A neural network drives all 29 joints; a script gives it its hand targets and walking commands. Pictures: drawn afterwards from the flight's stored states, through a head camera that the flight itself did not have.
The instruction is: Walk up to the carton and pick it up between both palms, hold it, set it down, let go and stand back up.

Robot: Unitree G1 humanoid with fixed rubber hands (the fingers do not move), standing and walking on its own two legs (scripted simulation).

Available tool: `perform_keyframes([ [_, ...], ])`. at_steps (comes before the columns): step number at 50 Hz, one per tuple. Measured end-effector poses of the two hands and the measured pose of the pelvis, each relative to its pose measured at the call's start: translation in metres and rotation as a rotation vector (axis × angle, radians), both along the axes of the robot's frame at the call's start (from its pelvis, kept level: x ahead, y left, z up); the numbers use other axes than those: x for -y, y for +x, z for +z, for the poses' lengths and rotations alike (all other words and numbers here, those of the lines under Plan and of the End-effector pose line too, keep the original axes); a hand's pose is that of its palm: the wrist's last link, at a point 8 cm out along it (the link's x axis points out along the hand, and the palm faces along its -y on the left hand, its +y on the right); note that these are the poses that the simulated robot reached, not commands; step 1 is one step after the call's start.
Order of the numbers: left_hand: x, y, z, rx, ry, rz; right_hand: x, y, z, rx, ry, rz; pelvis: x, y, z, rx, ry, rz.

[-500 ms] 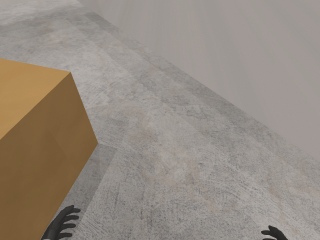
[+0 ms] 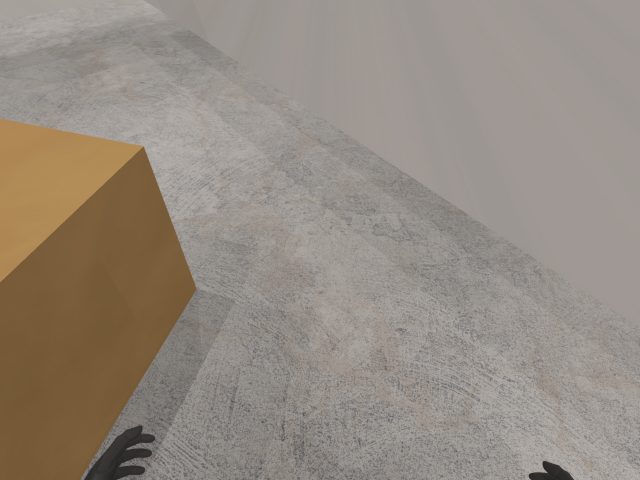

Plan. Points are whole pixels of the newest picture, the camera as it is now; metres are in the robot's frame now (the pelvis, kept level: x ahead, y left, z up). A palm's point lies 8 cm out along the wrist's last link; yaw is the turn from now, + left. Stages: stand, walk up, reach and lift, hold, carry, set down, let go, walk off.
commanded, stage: stand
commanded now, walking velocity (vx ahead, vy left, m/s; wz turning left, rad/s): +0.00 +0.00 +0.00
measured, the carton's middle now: out of the picture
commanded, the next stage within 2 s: none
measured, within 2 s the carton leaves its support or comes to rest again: neither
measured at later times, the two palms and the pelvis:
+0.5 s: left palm out of the picture +0.11 +0.29 -0.09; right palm out of the picture +0.09 -0.30 -0.08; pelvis -0.01 +0.01 +0.01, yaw +0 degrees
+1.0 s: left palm out of the picture +0.09 +0.30 -0.09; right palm out of the picture +0.08 -0.30 -0.08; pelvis -0.02 +0.02 +0.01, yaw +0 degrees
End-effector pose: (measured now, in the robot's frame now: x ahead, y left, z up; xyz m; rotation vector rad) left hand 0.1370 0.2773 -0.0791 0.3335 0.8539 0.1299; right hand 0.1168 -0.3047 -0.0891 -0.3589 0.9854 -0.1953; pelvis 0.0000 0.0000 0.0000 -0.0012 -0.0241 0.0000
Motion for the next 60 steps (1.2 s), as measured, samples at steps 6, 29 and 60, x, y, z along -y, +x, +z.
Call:
perform_keyframes([
  [6,-0.002,-0.007,-0.001,-0.001,-0.003,0.002,-0.001,-0.006,0.001,0.0,-0.003,-0.003,-0.002,-0.006,0.0,0.008,-0.003,0.0],
  [29,-0.017,-0.031,-0.01,-0.066,-0.019,0.023,-0.008,-0.025,0.006,-0.054,-0.023,-0.027,-0.014,-0.015,0.006,0.004,-0.019,-0.001],
  [60,-0.023,-0.054,-0.012,-0.128,-0.021,0.047,-0.008,-0.044,0.008,-0.105,-0.019,-0.054,-0.017,-0.023,0.013,-0.015,-0.023,-0.001],
])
